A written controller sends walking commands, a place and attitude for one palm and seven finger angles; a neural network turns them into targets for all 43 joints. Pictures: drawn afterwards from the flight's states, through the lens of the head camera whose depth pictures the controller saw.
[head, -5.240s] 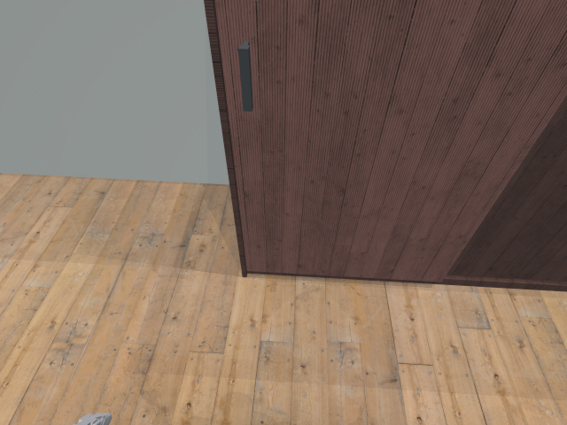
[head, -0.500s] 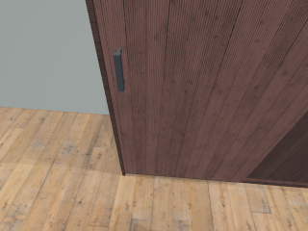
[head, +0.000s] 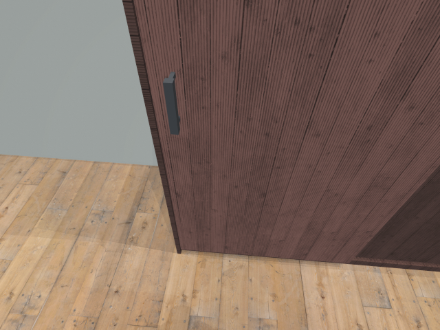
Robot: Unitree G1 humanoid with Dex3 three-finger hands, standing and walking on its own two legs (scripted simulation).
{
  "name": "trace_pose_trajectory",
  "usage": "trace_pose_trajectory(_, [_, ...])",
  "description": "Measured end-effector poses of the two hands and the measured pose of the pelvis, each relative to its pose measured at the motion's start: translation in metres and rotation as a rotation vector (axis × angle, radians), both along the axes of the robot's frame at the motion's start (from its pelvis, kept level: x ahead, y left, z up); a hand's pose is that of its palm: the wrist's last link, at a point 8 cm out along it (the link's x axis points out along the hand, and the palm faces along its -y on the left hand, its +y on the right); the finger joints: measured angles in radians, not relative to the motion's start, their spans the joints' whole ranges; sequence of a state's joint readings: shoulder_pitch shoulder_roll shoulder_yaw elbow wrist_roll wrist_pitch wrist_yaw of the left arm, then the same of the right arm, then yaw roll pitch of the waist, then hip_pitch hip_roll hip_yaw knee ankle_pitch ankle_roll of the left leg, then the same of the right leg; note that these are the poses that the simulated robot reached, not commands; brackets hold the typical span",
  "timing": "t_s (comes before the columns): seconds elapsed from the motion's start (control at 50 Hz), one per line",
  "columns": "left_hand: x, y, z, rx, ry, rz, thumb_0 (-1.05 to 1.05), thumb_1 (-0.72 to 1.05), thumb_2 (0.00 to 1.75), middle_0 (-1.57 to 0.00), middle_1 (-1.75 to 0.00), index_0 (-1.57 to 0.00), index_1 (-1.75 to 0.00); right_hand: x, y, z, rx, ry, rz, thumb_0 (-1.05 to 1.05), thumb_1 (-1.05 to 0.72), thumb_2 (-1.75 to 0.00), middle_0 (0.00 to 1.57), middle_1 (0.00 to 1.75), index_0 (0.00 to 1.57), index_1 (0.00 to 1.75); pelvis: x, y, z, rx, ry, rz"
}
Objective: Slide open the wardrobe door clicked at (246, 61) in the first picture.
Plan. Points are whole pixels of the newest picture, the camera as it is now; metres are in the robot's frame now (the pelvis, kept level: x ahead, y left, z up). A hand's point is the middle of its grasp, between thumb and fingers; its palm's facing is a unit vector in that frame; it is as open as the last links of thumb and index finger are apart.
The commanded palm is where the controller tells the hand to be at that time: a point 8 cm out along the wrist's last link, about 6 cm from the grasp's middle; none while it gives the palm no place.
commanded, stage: look again from close up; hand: left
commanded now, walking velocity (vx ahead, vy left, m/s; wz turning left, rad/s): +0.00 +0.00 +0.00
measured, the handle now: (173, 103) +0.57 +0.15 +0.11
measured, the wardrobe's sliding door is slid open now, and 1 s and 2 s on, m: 0.00 0.00 0.00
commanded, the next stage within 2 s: none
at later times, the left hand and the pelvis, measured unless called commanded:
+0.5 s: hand out of the picture +0.05 +0.22 -0.17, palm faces -0.02 -0.96 -0.28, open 7.4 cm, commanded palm none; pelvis +0.01 +0.00 +0.00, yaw +0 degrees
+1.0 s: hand out of the picture +0.06 +0.22 -0.17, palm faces -0.01 -0.96 -0.28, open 7.4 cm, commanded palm none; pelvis +0.02 +0.00 +0.00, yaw +0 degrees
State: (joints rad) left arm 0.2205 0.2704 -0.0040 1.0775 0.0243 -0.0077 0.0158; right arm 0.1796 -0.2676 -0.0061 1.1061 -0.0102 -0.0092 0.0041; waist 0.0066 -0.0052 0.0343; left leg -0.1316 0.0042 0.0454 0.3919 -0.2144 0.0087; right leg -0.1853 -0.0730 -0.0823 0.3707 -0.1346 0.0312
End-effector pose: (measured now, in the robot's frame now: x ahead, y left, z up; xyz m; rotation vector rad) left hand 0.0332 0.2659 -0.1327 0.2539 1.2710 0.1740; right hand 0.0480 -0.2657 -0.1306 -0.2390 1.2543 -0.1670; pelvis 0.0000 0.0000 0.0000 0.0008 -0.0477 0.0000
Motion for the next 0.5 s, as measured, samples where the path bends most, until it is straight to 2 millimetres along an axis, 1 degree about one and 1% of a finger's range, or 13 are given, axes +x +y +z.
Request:
trace_pose_trajectory(0.3, [0.008,-0.001,0.001,0.001,0.005,-0.005,0.01,0.90,0.90,-0.20,-0.30,-0.20,-0.30,-0.002,-0.008,0.002,-0.012,0.031,-0.003,0.00,-0.91,-0.90,0.20,0.30,0.20,0.30,0.006,-0.003,0.001,-0.002,0.005,0.001])
trace_pose_trajectory(0.5, [0.015,-0.003,0.001,-0.003,0.004,-0.007,0.01,0.90,0.90,-0.20,-0.30,-0.20,-0.30,0.003,-0.008,0.002,-0.013,0.033,-0.003,0.00,-0.91,-0.90,0.20,0.30,0.20,0.30,0.011,-0.004,0.002,-0.003,0.007,0.000])
